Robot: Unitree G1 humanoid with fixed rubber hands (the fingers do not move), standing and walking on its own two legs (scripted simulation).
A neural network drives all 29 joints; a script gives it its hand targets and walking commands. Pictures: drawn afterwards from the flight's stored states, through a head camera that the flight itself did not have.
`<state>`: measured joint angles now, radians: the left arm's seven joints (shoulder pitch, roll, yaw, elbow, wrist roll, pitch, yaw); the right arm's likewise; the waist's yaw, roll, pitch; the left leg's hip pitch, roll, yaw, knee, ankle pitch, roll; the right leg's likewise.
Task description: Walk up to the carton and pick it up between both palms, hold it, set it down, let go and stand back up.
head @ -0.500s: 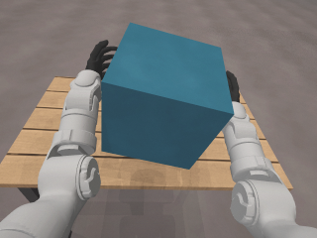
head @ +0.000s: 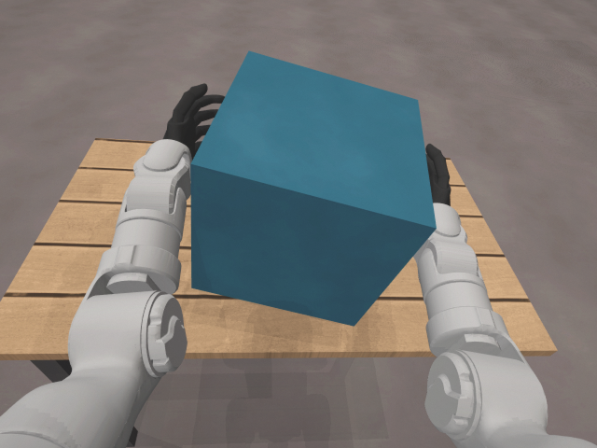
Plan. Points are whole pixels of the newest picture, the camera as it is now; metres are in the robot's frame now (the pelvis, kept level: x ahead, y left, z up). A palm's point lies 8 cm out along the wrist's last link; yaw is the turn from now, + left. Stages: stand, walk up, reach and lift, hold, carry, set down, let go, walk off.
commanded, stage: set down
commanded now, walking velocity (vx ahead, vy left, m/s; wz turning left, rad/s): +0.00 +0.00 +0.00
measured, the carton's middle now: (303, 194) +0.42 -0.02 +0.12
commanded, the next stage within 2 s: none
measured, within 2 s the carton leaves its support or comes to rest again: neither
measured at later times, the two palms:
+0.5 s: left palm (194, 152) +0.46 +0.14 +0.16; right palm (430, 218) +0.37 -0.19 +0.13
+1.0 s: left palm (199, 164) +0.46 +0.13 +0.14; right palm (425, 233) +0.37 -0.19 +0.10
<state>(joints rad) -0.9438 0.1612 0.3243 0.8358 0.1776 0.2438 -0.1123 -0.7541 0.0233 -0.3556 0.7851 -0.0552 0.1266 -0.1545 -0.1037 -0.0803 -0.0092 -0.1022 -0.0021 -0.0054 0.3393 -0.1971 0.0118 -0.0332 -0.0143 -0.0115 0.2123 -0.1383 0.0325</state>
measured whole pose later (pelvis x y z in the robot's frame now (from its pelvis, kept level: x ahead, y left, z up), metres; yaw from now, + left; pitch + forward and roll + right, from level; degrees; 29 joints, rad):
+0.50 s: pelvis +0.01 +0.00 +0.00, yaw -1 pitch +0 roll -1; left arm -0.97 0.17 0.34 0.94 0.19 0.17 -0.14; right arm -0.72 0.09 -0.45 0.75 -0.16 0.10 -0.14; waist -0.12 -0.08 -0.01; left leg -0.13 0.00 0.01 0.33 -0.20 0.02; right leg -0.07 -0.02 0.00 0.22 -0.14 0.04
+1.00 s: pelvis +0.01 +0.00 +0.00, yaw -1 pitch +2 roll -1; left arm -0.95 0.16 0.36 0.99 0.21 0.10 -0.16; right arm -0.67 0.12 -0.50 0.74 -0.23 0.03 -0.13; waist -0.11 -0.06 -0.01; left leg -0.18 0.00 0.01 0.34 -0.20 0.01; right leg -0.11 -0.01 0.00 0.22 -0.14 0.04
